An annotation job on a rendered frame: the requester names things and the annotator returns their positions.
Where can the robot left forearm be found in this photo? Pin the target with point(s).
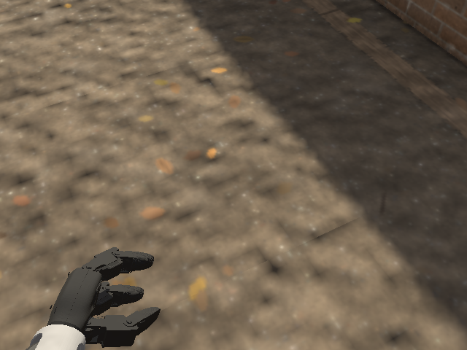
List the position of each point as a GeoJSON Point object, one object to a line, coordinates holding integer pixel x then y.
{"type": "Point", "coordinates": [58, 337]}

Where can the robot left hand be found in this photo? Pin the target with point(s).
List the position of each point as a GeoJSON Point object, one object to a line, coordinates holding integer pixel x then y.
{"type": "Point", "coordinates": [85, 295]}

